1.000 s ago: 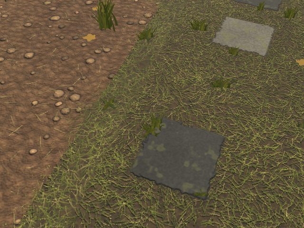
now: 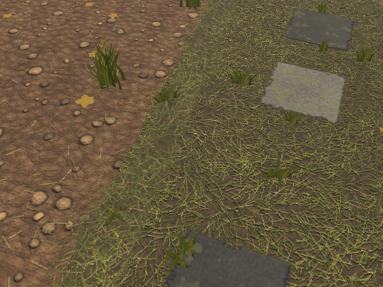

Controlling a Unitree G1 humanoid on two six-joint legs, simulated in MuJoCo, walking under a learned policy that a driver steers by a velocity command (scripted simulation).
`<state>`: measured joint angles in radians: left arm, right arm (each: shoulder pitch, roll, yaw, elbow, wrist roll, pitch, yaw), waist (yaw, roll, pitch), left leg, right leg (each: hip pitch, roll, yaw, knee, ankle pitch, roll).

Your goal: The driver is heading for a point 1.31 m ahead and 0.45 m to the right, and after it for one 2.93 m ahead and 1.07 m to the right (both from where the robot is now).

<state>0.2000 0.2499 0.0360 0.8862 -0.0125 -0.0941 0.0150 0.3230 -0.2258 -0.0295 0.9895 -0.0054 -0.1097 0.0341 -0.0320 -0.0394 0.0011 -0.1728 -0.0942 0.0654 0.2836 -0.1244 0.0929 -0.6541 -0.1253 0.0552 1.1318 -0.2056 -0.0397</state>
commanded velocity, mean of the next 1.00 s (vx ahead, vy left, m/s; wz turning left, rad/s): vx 0.50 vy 0.00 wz -0.42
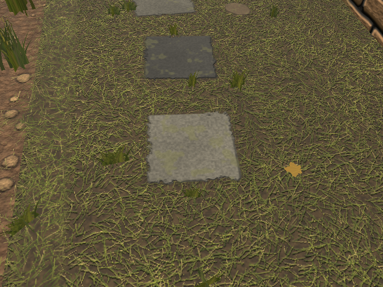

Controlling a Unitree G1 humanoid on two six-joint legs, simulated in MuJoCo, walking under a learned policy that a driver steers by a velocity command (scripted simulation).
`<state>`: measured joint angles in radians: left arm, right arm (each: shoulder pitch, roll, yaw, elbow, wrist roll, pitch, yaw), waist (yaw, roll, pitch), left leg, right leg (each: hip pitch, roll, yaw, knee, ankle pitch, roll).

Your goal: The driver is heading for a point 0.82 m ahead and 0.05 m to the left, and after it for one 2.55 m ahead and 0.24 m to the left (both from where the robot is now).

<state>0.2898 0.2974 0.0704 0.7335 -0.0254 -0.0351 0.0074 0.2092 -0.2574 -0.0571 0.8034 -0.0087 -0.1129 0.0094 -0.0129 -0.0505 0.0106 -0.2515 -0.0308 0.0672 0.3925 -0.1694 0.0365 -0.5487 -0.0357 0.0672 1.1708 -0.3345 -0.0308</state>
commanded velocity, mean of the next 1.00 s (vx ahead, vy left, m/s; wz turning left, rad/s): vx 0.50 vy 0.00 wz -0.12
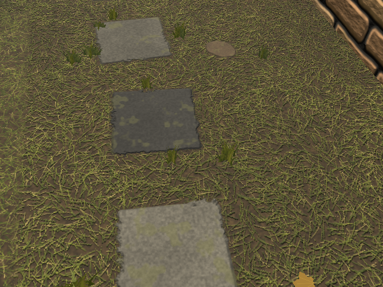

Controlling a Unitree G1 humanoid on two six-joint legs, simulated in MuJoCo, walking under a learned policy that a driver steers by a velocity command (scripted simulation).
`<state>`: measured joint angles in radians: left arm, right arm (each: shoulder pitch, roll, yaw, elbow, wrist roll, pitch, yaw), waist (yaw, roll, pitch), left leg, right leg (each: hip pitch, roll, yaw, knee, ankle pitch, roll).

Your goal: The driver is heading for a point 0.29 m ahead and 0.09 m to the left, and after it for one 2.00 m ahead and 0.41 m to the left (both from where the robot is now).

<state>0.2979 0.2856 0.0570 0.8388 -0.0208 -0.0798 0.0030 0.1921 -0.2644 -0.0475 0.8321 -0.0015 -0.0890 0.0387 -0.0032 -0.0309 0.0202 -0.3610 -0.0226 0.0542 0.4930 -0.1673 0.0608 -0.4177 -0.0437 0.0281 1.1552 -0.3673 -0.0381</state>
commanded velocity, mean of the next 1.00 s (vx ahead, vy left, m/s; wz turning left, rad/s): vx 0.18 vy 0.00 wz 0.00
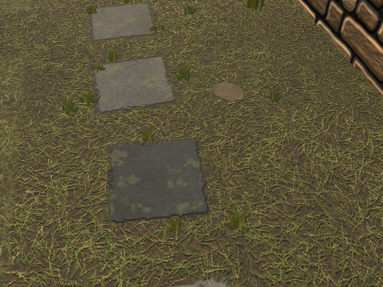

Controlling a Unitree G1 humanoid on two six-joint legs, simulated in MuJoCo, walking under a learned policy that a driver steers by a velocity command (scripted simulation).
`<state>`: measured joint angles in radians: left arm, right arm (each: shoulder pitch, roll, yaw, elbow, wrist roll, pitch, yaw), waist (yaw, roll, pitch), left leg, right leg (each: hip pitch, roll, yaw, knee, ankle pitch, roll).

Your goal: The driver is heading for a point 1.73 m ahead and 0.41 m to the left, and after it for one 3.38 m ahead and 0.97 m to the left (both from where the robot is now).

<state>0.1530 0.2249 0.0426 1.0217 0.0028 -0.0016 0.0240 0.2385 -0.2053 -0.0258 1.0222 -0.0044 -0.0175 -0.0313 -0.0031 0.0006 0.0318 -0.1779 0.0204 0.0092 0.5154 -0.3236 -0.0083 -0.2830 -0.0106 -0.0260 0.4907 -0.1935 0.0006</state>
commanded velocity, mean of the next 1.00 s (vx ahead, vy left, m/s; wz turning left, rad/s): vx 0.00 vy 0.00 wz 0.00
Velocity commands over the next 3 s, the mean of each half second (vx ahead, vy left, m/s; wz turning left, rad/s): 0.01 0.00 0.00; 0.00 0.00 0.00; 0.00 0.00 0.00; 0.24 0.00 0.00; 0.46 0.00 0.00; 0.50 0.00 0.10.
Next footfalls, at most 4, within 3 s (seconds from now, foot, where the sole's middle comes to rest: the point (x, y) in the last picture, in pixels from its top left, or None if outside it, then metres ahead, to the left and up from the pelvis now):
2.30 left None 0.50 0.10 -0.77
2.86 right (232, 208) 0.82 -0.14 -0.77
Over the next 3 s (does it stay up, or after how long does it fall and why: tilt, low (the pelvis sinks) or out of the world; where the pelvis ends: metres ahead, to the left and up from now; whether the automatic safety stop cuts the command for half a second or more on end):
stays up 0.71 -0.04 0.00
